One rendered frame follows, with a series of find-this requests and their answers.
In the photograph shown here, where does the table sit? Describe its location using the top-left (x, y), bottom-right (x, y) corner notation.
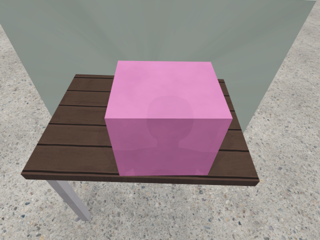
top-left (21, 74), bottom-right (260, 221)

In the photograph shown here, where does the carton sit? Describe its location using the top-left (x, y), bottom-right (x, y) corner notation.
top-left (104, 60), bottom-right (233, 176)

